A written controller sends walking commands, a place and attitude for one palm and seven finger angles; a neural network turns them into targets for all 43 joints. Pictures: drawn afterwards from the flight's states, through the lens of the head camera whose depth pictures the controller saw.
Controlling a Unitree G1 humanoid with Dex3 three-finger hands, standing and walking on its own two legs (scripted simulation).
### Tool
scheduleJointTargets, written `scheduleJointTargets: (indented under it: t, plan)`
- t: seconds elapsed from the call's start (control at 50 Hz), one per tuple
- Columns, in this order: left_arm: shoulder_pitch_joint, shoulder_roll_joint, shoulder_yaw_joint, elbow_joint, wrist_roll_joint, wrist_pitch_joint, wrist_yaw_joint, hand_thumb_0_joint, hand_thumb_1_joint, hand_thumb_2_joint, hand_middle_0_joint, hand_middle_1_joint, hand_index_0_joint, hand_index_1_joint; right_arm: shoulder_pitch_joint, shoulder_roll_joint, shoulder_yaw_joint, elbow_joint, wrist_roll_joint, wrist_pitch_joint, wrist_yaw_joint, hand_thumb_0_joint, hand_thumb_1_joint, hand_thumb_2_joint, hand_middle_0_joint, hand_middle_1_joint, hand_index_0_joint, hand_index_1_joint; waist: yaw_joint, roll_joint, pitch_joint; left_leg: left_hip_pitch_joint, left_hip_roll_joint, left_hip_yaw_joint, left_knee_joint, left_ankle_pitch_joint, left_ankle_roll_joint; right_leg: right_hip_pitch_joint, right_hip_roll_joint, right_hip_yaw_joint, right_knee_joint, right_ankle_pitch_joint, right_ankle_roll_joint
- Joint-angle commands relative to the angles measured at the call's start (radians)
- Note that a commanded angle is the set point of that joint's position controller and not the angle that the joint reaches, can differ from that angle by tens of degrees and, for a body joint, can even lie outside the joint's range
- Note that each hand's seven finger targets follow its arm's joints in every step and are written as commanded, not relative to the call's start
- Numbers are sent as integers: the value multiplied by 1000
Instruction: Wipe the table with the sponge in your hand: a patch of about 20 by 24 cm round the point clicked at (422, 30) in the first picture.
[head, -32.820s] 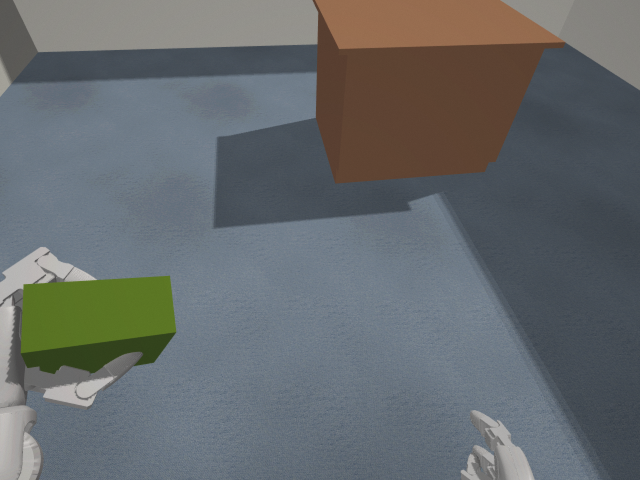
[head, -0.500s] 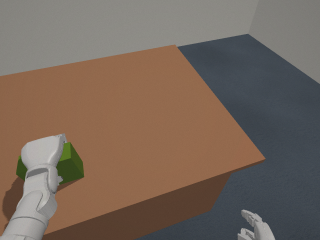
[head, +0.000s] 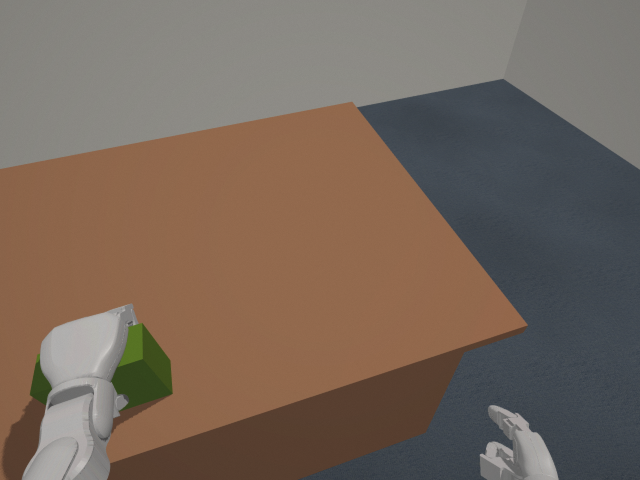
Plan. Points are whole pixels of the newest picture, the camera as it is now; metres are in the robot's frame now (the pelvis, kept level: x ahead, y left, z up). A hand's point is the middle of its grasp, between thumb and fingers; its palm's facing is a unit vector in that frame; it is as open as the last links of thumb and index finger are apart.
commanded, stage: wipe back along the first lane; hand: left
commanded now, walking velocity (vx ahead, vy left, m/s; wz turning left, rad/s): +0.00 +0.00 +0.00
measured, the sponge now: (115, 380) +0.23 +0.31 -0.01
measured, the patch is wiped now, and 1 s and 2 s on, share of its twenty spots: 0.95 0.95 0.95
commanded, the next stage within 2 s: lift the sponge slowly off the table in 0.10 s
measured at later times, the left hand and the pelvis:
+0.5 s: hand (106, 382) +0.21 +0.30 +0.02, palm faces -0.05 -0.06 -1.00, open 9.3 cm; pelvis +0.00 +0.00 +0.00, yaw +0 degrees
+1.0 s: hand (95, 390) +0.20 +0.30 +0.04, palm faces -0.02 -0.09 -1.00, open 9.3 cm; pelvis -0.01 +0.00 +0.01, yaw +1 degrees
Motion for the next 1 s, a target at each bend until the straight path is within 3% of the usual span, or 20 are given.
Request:
scheduleJointTargets:
  t: [0.0,0.02,0.06,0.08,0.14,0.16,0.18,0.3,0.46,0.48,0.56,0.58,0.66,0.68,0.82,0.86,0.88,0.92,0.96,0.98]
  plan:
    - [60,80,10,-61,-27,0,-34,0,100,1300,-1200,-1600,-1200,-1600,-145,-109,-30,-160,-3,-53,-1,0,-900,-900,200,300,200,300,8,-109,-80,181,-53,23,-77,220,53,-50,46,-38,-96,354,-69]
    - [77,64,-4,-70,-29,0,-34,0,100,1300,-1200,-1600,-1200,-1600,-148,-106,-30,-164,-5,-54,1,0,-900,-900,200,300,200,300,10,-108,-84,180,-51,24,-81,215,53,-47,47,-41,-92,344,-69]
    - [106,102,39,-87,-32,0,-33,0,100,1300,-1200,-1600,-1200,-1600,-158,-110,-32,-163,-5,-55,-1,0,-900,-900,200,300,200,300,23,-116,-91,186,-55,22,-80,227,52,-27,44,-22,-98,375,-72]
    - [105,69,5,-99,-35,-2,-31,0,100,1300,-1200,-1600,-1200,-1600,-154,-104,-30,-168,-8,-55,-2,0,-900,-900,200,300,200,300,12,-122,-89,184,-52,29,-79,218,55,-33,44,-33,-93,363,-66]
    - [151,69,10,-101,-35,2,-30,0,100,1300,-1200,-1600,-1200,-1600,-162,-103,-28,-171,-8,-57,-2,0,-900,-900,200,300,200,300,22,-141,-68,181,-56,28,-78,216,53,-36,40,-28,-103,367,-64]
    - [119,100,41,-113,-34,3,-28,0,100,1300,-1200,-1600,-1200,-1600,-166,-109,-29,-164,-8,-55,-4,0,-900,-900,200,300,200,300,22,-119,-70,187,-52,24,-85,216,50,-36,43,-21,-103,365,-70]
    - [95,77,15,-117,-34,2,-24,0,100,1300,-1200,-1600,-1200,-1600,-162,-104,-28,-168,-9,-55,-6,0,-900,-900,200,300,200,300,9,-110,-57,179,-51,29,-86,195,52,-51,45,-33,-98,331,-66]
    - [-12,120,40,-136,-18,6,-21,0,100,1300,-1200,-1600,-1200,-1600,-168,-104,-26,-152,-11,-64,-24,0,-900,-900,200,300,200,300,12,-90,-80,217,-57,22,-94,191,56,-47,45,-28,-118,298,-69]
    - [13,169,95,-224,-20,-16,-22,0,100,1300,-1200,-1600,-1200,-1600,-188,-103,-28,-153,-18,-76,-24,0,-900,-900,200,300,200,300,29,-68,-107,256,-54,16,-103,249,53,-2,44,-16,-122,362,-74]
    - [33,133,62,-248,-24,-21,-20,0,100,1300,-1200,-1600,-1200,-1600,-185,-95,-28,-164,-17,-82,-22,0,-900,-900,200,300,200,300,24,-47,-110,255,-52,23,-100,245,56,-7,42,-31,-113,349,-71]
    - [26,193,119,-275,-22,-16,-14,0,100,1300,-1200,-1600,-1200,-1600,-198,-101,-26,-155,-20,-83,-23,0,-900,-900,200,300,200,300,34,-38,-97,267,-52,9,-114,256,51,2,42,-16,-130,352,-76]
    - [-1,147,68,-291,-22,-19,-14,0,100,1300,-1200,-1600,-1200,-1600,-196,-92,-23,-164,-18,-87,-24,0,-900,-900,200,300,200,300,19,-18,-80,262,-50,17,-119,224,54,-19,43,-34,-127,300,-71]
    - [-38,205,116,-306,-14,-18,-12,0,100,1300,-1200,-1600,-1200,-1600,-208,-98,-23,-150,-23,-93,-33,0,-900,-900,200,300,200,300,34,-27,-101,296,-52,6,-129,240,52,4,42,-16,-146,307,-77]
    - [-60,179,86,-305,-11,-20,-12,0,100,1300,-1200,-1600,-1200,-1600,-202,-93,-22,-152,-21,-94,-36,0,-900,-900,200,300,200,300,20,-22,-85,291,-48,10,-131,216,56,-15,44,-29,-146,266,-73]
    - [-104,196,91,-323,0,-33,-22,0,100,1300,-1200,-1600,-1200,-1600,-215,-89,-20,-139,-26,-109,-43,0,-900,-900,200,300,200,300,30,-1,-99,335,-50,8,-146,231,55,6,43,-24,-170,268,-79]
    - [-108,235,129,-337,-3,-30,-24,0,100,1300,-1200,-1600,-1200,-1600,-229,-93,-16,-134,-29,-107,-45,0,-900,-900,200,300,200,300,41,0,-102,343,-54,1,-156,247,51,31,41,-7,-180,290,-82]
    - [-120,210,105,-335,-5,-30,-25,0,100,1300,-1200,-1600,-1200,-1600,-219,-89,-16,-137,-26,-107,-45,0,-900,-900,200,300,200,300,30,-2,-93,335,-50,11,-156,231,54,21,43,-24,-175,270,-78]
    - [-97,210,109,-335,-3,-29,-29,0,100,1300,-1200,-1600,-1200,-1600,-231,-87,-16,-135,-26,-108,-44,0,-900,-900,200,300,200,300,41,11,-98,347,-51,11,-162,235,53,29,40,-19,-187,268,-79]
    - [-121,259,151,-330,-10,-19,-35,0,100,1300,-1200,-1600,-1200,-1600,-243,-95,-11,-128,-27,-104,-48,0,-900,-900,200,300,200,300,44,-4,-83,347,-55,0,-176,232,49,45,41,-2,-201,270,-82]
    - [-143,210,100,-330,-13,-20,-42,0,100,1300,-1200,-1600,-1200,-1600,-239,-89,-9,-135,-25,-105,-49,0,-900,-900,200,300,200,300,29,-6,-61,341,-54,11,-174,208,54,26,41,-16,-204,244,-76]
